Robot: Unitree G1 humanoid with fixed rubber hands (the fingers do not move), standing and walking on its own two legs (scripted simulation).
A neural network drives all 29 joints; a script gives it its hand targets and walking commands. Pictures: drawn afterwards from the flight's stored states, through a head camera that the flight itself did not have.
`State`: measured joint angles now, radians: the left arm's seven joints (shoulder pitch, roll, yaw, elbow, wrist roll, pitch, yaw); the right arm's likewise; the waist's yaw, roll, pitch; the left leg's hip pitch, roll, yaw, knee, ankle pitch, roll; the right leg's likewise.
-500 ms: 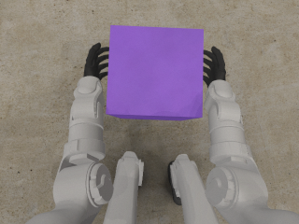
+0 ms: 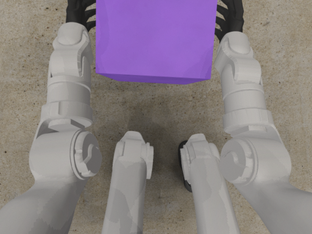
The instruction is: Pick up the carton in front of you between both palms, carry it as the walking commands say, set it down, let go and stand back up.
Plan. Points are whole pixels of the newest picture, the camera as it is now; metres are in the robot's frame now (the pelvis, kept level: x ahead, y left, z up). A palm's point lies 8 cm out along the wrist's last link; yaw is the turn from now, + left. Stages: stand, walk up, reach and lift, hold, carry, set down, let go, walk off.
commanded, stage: set down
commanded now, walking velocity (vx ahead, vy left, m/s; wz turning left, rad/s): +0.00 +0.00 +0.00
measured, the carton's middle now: (154, 38) +0.53 +0.06 -0.21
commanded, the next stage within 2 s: none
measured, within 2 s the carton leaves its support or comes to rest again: rests again in 0.70 s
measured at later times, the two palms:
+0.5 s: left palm (92, 27) +0.56 +0.21 -0.23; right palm (210, 38) +0.55 -0.09 -0.24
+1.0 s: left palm (93, 37) +0.54 +0.21 -0.26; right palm (210, 44) +0.54 -0.10 -0.26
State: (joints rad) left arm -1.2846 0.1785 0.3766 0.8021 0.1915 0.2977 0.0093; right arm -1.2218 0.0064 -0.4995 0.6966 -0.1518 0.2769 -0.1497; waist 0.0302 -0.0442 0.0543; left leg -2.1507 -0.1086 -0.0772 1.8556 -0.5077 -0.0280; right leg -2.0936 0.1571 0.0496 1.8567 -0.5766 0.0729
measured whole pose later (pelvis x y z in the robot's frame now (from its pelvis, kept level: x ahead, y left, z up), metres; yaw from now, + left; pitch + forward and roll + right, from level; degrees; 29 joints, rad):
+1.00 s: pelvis -0.01 +0.00 -0.09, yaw -1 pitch +32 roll -2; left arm -1.53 0.36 0.28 1.05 0.06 0.24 -0.05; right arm -1.49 -0.16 -0.36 0.98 0.00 0.20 -0.15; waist 0.06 -0.05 0.46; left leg -2.19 -0.05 -0.03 2.22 -0.60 0.00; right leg -2.15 0.17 0.02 2.22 -0.65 0.07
